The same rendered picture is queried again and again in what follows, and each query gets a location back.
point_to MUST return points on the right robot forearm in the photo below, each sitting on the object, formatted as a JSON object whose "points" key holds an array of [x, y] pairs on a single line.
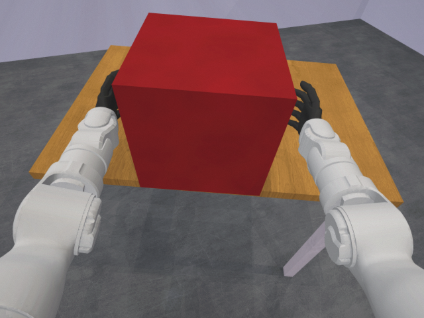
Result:
{"points": [[335, 173]]}

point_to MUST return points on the left robot forearm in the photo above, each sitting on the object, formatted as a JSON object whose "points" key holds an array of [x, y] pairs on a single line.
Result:
{"points": [[85, 160]]}

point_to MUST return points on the table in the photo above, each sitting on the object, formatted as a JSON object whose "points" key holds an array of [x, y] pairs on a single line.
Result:
{"points": [[288, 178]]}

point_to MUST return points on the right robot hand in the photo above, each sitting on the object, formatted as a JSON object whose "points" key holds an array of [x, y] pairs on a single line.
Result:
{"points": [[310, 107]]}

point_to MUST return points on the left robot upper arm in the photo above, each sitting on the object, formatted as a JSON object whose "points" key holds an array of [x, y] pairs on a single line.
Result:
{"points": [[56, 224]]}

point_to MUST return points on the right robot upper arm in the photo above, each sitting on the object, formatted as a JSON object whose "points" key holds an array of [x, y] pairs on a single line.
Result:
{"points": [[372, 240]]}

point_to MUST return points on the left robot hand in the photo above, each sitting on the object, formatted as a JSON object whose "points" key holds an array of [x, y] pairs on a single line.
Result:
{"points": [[106, 98]]}

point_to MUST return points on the carton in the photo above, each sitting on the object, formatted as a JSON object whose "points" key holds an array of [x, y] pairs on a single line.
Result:
{"points": [[204, 102]]}

